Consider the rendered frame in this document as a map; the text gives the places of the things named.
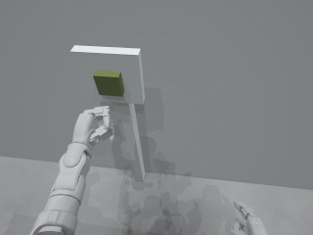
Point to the robot right hand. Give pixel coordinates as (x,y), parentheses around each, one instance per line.
(253,224)

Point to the button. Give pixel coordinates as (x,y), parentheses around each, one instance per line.
(109,82)

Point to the left robot forearm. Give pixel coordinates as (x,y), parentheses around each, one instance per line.
(59,216)

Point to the robot left hand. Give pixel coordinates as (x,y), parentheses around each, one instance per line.
(88,132)

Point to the panel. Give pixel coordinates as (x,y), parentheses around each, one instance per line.
(128,61)

